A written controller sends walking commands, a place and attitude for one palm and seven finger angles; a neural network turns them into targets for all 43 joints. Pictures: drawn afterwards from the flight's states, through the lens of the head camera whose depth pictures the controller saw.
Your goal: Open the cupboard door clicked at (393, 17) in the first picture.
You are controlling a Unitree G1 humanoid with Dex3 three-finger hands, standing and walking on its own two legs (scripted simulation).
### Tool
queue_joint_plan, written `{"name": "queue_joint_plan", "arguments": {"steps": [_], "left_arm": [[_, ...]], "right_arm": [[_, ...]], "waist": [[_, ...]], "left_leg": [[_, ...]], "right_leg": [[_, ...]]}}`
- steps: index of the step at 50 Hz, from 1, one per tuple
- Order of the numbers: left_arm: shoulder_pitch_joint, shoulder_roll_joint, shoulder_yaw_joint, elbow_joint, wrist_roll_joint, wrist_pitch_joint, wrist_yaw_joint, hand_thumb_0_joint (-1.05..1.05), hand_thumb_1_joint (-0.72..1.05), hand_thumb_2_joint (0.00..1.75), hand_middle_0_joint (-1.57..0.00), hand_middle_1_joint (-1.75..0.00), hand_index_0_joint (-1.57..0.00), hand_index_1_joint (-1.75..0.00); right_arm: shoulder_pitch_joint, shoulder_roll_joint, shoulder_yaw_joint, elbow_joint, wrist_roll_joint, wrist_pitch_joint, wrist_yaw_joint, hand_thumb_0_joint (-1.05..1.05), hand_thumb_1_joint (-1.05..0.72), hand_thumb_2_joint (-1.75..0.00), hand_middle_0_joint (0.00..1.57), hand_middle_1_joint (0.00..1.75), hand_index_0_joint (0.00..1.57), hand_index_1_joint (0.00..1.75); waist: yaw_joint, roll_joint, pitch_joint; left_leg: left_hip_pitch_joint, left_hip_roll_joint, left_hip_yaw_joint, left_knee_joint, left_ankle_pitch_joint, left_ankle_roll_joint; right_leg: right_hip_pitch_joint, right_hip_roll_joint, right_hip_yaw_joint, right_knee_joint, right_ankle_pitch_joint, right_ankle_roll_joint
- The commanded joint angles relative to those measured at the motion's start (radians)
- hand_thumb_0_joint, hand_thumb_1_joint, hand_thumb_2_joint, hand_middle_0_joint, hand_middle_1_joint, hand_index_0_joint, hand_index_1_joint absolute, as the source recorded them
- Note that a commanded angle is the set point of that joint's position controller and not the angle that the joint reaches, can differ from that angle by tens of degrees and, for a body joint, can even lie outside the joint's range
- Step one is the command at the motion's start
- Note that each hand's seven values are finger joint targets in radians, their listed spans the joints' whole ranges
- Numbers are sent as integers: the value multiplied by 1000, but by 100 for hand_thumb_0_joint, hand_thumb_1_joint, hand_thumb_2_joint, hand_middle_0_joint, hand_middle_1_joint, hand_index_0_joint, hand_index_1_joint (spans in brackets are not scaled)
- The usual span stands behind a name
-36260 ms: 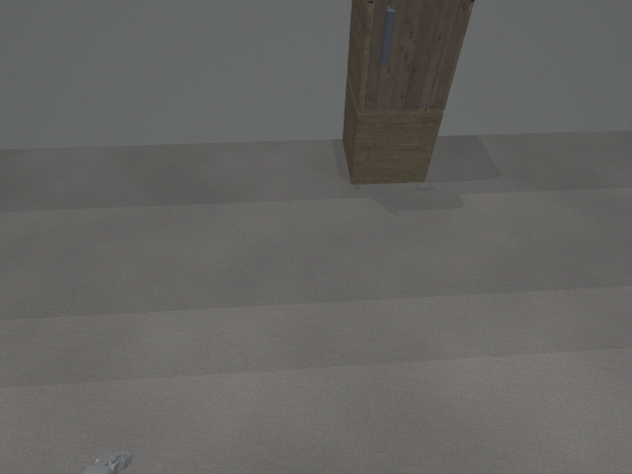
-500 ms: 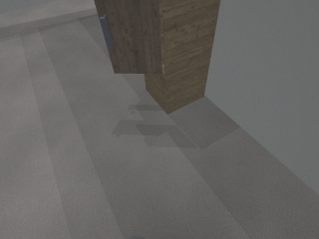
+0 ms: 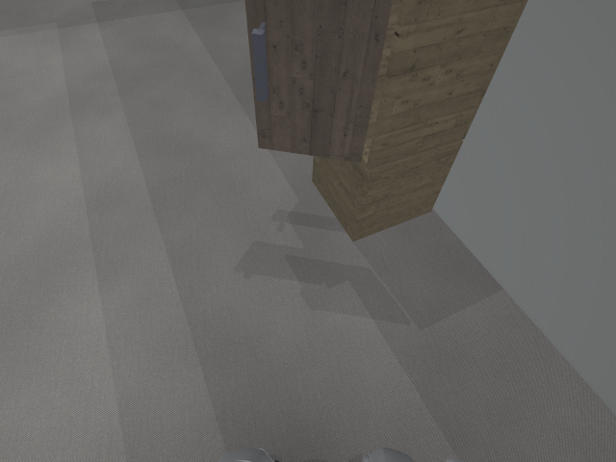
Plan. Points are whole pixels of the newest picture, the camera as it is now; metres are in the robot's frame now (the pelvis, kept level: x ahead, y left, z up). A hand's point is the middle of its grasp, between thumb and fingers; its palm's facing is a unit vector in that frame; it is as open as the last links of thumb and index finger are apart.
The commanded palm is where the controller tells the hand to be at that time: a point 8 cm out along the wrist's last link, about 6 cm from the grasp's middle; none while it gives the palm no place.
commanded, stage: take the last steps up to it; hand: left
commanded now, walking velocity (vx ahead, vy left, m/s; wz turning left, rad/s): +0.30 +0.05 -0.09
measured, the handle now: (262, 62) +0.98 +0.22 -0.03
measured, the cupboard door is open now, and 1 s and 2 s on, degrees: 54 54 54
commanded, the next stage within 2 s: come to a stop and stand still in 0.82 s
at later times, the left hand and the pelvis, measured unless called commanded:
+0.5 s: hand (243, 346) +0.30 +0.14 -0.15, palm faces -0.06 -0.98 -0.16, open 7.3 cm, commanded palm none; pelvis +0.18 -0.02 +0.01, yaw -2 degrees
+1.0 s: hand (211, 297) +0.39 +0.22 -0.16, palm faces +0.01 -0.98 -0.17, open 7.3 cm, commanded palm none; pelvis +0.34 +0.04 +0.02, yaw -3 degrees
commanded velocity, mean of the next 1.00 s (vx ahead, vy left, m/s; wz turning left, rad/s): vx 0.20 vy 0.03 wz -0.02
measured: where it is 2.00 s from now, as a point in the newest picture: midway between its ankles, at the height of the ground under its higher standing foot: (305, 411)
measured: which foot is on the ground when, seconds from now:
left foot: down 0.00-0.42, up 0.44-0.72, down 0.74-1.00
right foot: up 0.00-0.38, down 0.40-0.76, up 0.78-1.00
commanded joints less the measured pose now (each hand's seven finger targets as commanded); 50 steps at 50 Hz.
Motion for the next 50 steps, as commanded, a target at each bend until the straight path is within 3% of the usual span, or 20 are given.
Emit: {"name": "queue_joint_plan", "arguments": {"steps": [1,9,15,16,18,19,20,21,23,26,29,32,35,36,37,38,39,42,44,50], "left_arm": [[37,20,4,-68,2,-4,-5,0,90,90,-20,-30,-20,-30],[-159,40,4,-161,3,-5,-18,0,90,90,-20,-30,-20,-30],[-259,29,-13,-199,4,-26,-19,0,90,90,-20,-30,-20,-30],[-244,34,-14,-196,4,-29,-19,0,90,90,-20,-30,-20,-30],[-120,63,-2,-153,5,-41,-15,0,90,90,-20,-30,-20,-30],[12,120,15,-112,6,-50,-9,0,90,90,-20,-30,-20,-30],[164,219,42,-67,4,-57,0,0,90,90,-20,-30,-20,-30],[202,250,45,-56,-8,-56,7,0,90,90,-20,-30,-20,-30],[92,162,31,-80,-7,-57,25,0,90,90,-20,-30,-20,-30],[6,96,9,-87,-7,-68,19,0,90,90,-20,-30,-20,-30],[-1,86,21,-83,1,-77,13,0,90,90,-20,-30,-20,-30],[-5,121,21,-59,3,-75,7,0,90,90,-20,-30,-20,-30],[-30,141,24,-55,-3,-60,3,0,90,90,-20,-30,-20,-30],[-29,125,19,-60,-2,-55,0,0,90,90,-20,-30,-20,-30],[-10,79,10,-74,-6,-50,-3,0,90,90,-20,-30,-20,-30],[-33,51,-3,-108,-12,-52,-1,0,90,90,-20,-30,-20,-30],[-75,61,-4,-128,-10,-53,1,0,90,90,-20,-30,-20,-30],[-52,60,-3,-84,-1,-39,-6,0,90,90,-20,-30,-20,-30],[2,37,-6,-61,0,-23,-9,0,90,90,-20,-30,-20,-30],[-4,-4,-30,-50,-13,-4,13,0,90,90,-20,-30,-20,-30]], "right_arm": [[143,-143,-33,2,0,-21,-19,0,-90,-90,20,30,20,30],[231,-133,-33,42,-2,-31,-13,0,-90,-90,20,30,20,30],[323,-134,-25,102,-8,-29,-14,0,-90,-90,20,30,20,30],[331,-133,-22,109,-7,-26,-14,0,-90,-90,20,30,20,30],[313,-121,-16,115,2,-24,-14,0,-90,-90,20,30,20,30],[288,-109,-14,103,13,-28,-10,0,-90,-90,20,30,20,30],[284,-87,-14,73,19,-31,-3,0,-90,-90,20,30,20,30],[233,-113,-20,57,18,-24,-2,0,-90,-90,20,30,20,30],[125,-97,-27,36,14,-15,-5,0,-90,-90,20,30,20,30],[164,-41,-21,52,11,14,9,0,-90,-90,20,30,20,30],[158,-2,-24,49,6,20,26,0,-90,-90,20,30,20,30],[119,-12,-28,30,5,14,36,0,-90,-90,20,30,20,30],[182,-65,-37,46,0,4,33,0,-90,-90,20,30,20,30],[261,-112,-48,65,-2,-2,25,0,-90,-90,20,30,20,30],[359,-204,-71,80,-12,-10,13,0,-90,-90,20,30,20,30],[446,-277,-81,86,-16,-8,-2,0,-90,-90,20,30,20,30],[407,-278,-74,72,-11,0,-12,0,-90,-90,20,30,20,30],[201,-165,-33,15,-1,-16,-22,0,-90,-90,20,30,20,30],[178,-138,-21,20,0,-27,-25,0,-90,-90,20,30,20,30],[141,-129,-10,45,0,-16,-37,0,-90,-90,20,30,20,30]], "waist": [[-28,81,-55],[-55,41,-28],[-93,90,-50],[-89,106,-63],[-27,63,-110],[31,-12,-176],[68,-187,-246],[85,-158,-228],[47,-54,-92],[-34,-112,-57],[-48,-89,-38],[-47,-109,-19],[-92,-64,-22],[-129,26,-59],[-162,243,-115],[-190,378,-156],[-172,250,-130],[-77,166,-58],[-46,157,-74],[-29,66,-122]], "left_leg": [[72,308,-304,-435,-87,98],[220,301,-242,-467,1,120],[326,277,-168,-329,310,98],[327,262,-148,-292,336,82],[232,203,-95,-120,371,26],[49,144,-47,51,290,-14],[-206,30,29,287,-51,-68],[-293,24,-53,520,-393,-77],[-363,105,-178,572,-271,-79],[-212,126,-142,434,-159,-104],[-115,110,-91,234,-55,-113],[-22,74,-60,100,-6,-107],[182,31,-17,-36,55,-103],[302,51,-58,-72,11,-90],[403,227,-297,-146,-19,-19],[438,412,-562,-289,13,92],[392,452,-576,-305,51,148],[161,360,-381,-348,68,96],[134,306,-270,-362,154,64],[132,288,-150,-258,598,69]], "right_leg": [[-106,-28,49,-63,94,0],[-159,-15,41,-371,205,9],[-32,49,-35,-615,139,-10],[20,65,-48,-657,137,-16],[284,83,-56,-790,240,-35],[543,-10,76,-791,306,-81],[779,-249,383,-859,407,-188],[748,-376,495,-945,450,-280],[593,-303,340,-946,578,-242],[370,-210,125,-1022,486,-162],[279,-165,53,-1041,386,-143],[226,-154,53,-1029,261,-122],[129,-109,19,-939,148,-87],[77,-78,-5,-792,148,-69],[-39,34,-82,-531,21,-28],[-142,121,-94,-228,-232,-3],[-185,76,7,-80,-216,-22],[-137,1,56,-33,-23,-12],[-79,10,47,-93,50,1],[151,48,7,-507,107,18]]}}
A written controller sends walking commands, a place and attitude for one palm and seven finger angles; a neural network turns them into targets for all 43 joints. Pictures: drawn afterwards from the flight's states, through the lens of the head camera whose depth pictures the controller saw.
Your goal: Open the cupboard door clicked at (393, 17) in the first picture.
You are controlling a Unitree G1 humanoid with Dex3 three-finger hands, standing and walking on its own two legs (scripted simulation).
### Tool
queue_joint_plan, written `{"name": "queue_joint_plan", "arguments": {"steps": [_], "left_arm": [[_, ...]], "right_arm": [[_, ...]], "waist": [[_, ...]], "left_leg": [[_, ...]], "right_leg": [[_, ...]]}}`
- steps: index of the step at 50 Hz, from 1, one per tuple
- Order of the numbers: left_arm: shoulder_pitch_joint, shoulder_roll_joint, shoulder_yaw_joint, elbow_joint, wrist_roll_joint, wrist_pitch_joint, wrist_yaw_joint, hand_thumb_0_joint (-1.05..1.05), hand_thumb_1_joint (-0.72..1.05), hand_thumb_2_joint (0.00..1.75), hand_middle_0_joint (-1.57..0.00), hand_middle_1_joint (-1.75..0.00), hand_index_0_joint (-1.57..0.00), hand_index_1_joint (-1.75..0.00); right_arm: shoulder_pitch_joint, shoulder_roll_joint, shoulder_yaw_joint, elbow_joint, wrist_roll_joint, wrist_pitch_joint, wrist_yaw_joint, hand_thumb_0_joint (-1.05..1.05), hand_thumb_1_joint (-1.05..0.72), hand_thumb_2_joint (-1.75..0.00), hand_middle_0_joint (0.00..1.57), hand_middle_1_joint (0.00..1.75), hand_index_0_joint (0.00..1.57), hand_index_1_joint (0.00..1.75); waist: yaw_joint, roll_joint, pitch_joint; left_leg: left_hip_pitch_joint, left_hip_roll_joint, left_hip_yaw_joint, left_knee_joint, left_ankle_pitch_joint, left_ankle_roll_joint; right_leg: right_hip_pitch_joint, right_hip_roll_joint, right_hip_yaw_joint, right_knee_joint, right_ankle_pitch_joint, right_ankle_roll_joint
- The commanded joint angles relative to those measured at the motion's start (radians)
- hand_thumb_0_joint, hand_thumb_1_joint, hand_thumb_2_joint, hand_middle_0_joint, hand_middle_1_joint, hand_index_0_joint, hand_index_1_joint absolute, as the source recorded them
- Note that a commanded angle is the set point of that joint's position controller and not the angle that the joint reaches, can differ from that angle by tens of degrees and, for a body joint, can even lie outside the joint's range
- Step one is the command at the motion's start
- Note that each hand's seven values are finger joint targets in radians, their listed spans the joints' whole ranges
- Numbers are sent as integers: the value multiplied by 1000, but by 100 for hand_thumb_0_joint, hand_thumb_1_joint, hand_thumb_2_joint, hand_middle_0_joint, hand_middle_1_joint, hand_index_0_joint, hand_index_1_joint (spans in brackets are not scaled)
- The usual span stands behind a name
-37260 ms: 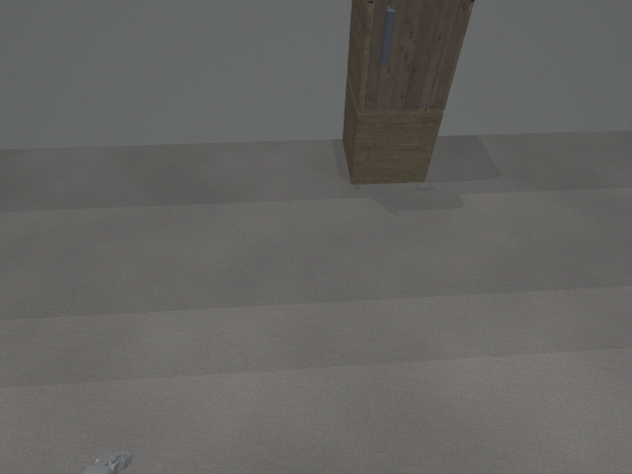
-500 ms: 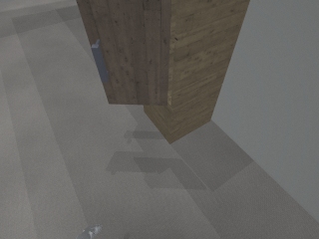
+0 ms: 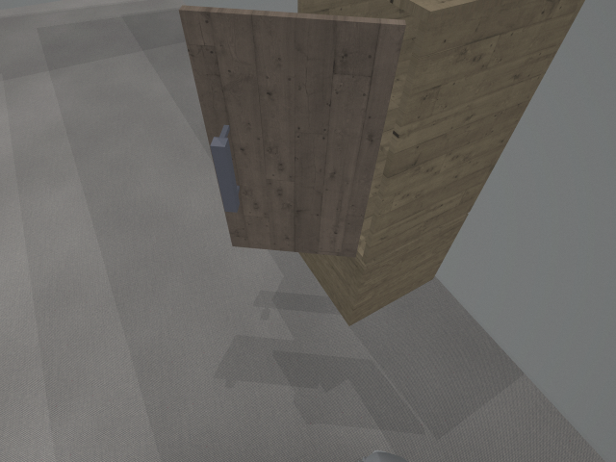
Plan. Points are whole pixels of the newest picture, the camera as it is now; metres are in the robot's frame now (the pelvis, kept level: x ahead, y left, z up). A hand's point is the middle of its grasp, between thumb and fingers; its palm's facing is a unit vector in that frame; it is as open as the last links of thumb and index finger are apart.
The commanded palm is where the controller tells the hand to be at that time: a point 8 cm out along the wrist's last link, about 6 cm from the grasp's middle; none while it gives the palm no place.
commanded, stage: come to a stop and stand still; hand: left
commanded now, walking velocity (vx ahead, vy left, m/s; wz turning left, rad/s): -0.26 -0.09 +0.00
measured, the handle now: (229, 169) +0.63 +0.21 -0.04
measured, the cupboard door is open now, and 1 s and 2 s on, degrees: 54 54 54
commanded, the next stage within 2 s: look again from close up in 1.50 s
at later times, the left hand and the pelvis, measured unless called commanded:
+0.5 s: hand out of the picture +0.10 +0.19 -0.19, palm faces +0.06 -0.98 -0.18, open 7.3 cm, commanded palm none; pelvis +0.03 +0.00 -0.01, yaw +0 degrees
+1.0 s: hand out of the picture +0.02 +0.16 -0.18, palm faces +0.03 -0.98 -0.22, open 7.3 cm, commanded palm none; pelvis -0.02 -0.02 -0.01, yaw +1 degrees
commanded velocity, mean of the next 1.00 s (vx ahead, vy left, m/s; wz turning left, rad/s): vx -0.07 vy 0.02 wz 0.00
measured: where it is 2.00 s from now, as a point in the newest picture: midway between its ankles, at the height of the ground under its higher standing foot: outside the picture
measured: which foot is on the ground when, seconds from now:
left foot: down 0.00-1.00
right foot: up 0.00-0.10, down 0.12-0.42, up 0.44-0.64, down 0.66-1.00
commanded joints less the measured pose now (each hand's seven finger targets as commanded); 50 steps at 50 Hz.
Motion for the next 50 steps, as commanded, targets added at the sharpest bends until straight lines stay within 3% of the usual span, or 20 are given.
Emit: {"name": "queue_joint_plan", "arguments": {"steps": [1,4,7,10,14,18,19,20,21,22,25,30,32,33,35,36,37,40,45,50], "left_arm": [[77,21,-11,-11,-6,7,19,0,90,90,-20,-30,-20,-30],[93,77,4,-13,0,14,24,0,90,90,-20,-30,-20,-30],[37,179,13,-40,5,10,30,0,90,90,-20,-30,-20,-30],[20,169,16,-41,-4,1,44,0,90,90,-20,-30,-20,-30],[10,182,36,-47,0,7,58,0,90,90,-20,-30,-20,-30],[-35,178,40,-53,-9,15,53,0,90,90,-20,-30,-20,-30],[-30,145,35,-64,-16,20,47,0,90,90,-20,-30,-20,-30],[-31,95,24,-79,-19,28,41,0,90,90,-20,-30,-20,-30],[-58,86,19,-83,-16,36,44,0,90,90,-20,-30,-20,-30],[-71,92,19,-78,-9,49,45,0,90,90,-20,-30,-20,-30],[-58,85,21,-58,-7,56,35,0,90,90,-20,-30,-20,-30],[-22,84,4,-41,-12,35,29,0,90,90,-20,-30,-20,-30],[23,103,4,-20,-10,20,32,0,90,90,-20,-30,-20,-30],[24,131,4,-14,-7,11,36,0,90,90,-20,-30,-20,-30],[-24,153,-6,-17,-9,7,34,0,90,90,-20,-30,-20,-30],[61,128,-16,-33,14,-7,79,0,90,90,-20,-30,-20,-30],[72,159,-7,-39,3,-21,83,0,90,90,-20,-30,-20,-30],[110,122,-17,-53,-5,-27,76,0,90,90,-20,-30,-20,-30],[77,125,-26,-81,-5,-11,59,0,90,90,-20,-30,-20,-30],[83,134,-30,-94,-2,-3,48,0,90,90,-20,-30,-20,-30]], "right_arm": [[34,-127,-17,-14,5,7,-17,0,-90,-90,20,30,20,30],[10,-119,-24,0,16,34,-20,0,-90,-90,20,30,20,30],[91,-77,-29,7,30,68,-3,0,-90,-90,20,30,20,30],[102,-67,-32,21,27,88,-7,0,-90,-90,20,30,20,30],[52,-72,-35,3,34,95,-14,0,-90,-90,20,30,20,30],[117,-55,-33,28,27,87,-9,0,-90,-90,20,30,20,30],[121,-92,-37,23,18,79,-10,0,-90,-90,20,30,20,30],[93,-150,-45,-1,10,74,-14,0,-90,-90,20,30,20,30],[68,-170,-49,-14,3,80,-18,0,-90,-90,20,30,20,30],[35,-143,-38,-23,3,76,-22,0,-90,-90,20,30,20,30],[-4,-135,-26,-35,-1,66,-33,0,-90,-90,20,30,20,30],[31,-161,-35,-9,12,54,-27,0,-90,-90,20,30,20,30],[24,-144,-35,-5,23,54,-22,0,-90,-90,20,30,20,30],[19,-121,-35,-10,28,55,-18,0,-90,-90,20,30,20,30],[30,-101,-27,-3,26,64,-5,0,-90,-90,20,30,20,30],[-20,-148,-31,-80,25,46,0,0,-90,-90,20,30,20,30],[-10,-148,-18,-103,23,42,1,0,-90,-90,20,30,20,30],[44,-129,-23,-97,15,40,-4,0,-90,-90,20,30,20,30],[15,-102,-14,-96,13,55,2,0,-90,-90,20,30,20,30],[33,-101,-11,-86,9,63,12,0,-90,-90,20,30,20,30]], "waist": [[4,74,-85],[22,106,-54],[-26,-92,-20],[-20,-228,-134],[7,-156,-153],[-33,-85,-174],[-29,16,-173],[-18,207,-141],[-30,246,-99],[-23,201,-63],[-5,158,9],[-16,140,-110],[-3,77,-124],[-21,1,-110],[-50,-46,-50],[-37,81,-55],[-35,52,-130],[-26,-153,-222],[-32,-14,-29],[-37,-26,85]], "left_leg": [[4,279,-138,-83,546,81],[-45,228,-133,-11,341,22],[-81,56,-74,106,-100,-65],[-76,22,-85,285,-265,-81],[-164,16,-128,337,-339,-97],[16,32,-107,-12,10,-99],[104,119,-183,-54,220,-67],[98,271,-344,-73,486,13],[29,338,-363,-102,547,100],[-18,316,-326,-110,470,126],[-22,275,-286,-94,490,120],[153,231,-245,-36,549,74],[116,172,-225,15,406,19],[71,123,-183,31,242,-26],[90,75,-158,-12,32,-57],[106,117,-145,133,428,-56],[73,133,-161,166,531,-45],[63,116,-166,156,398,-21],[4,92,-162,71,108,-25],[-57,69,-171,29,-130,-30]], "right_leg": [[206,10,5,-253,53,10],[296,7,32,-442,227,2],[239,-186,221,-531,544,-121],[356,-224,234,-551,842,-189],[485,-254,224,-513,1040,-230],[411,-179,149,-427,772,-134],[304,-109,97,-384,544,-77],[193,-9,22,-326,174,-16],[172,42,31,-200,-160,-3],[167,51,73,-88,-222,-10],[120,47,105,-54,-181,-12],[234,50,47,-387,-33,-2],[338,34,96,-571,202,-15],[347,-30,183,-588,333,-40],[239,-97,201,-613,246,-71],[224,-46,209,-491,572,-25],[299,-49,125,-454,578,-34],[376,-48,128,-426,684,-52],[222,-25,156,-499,279,-55],[100,-11,195,-615,-142,-66]]}}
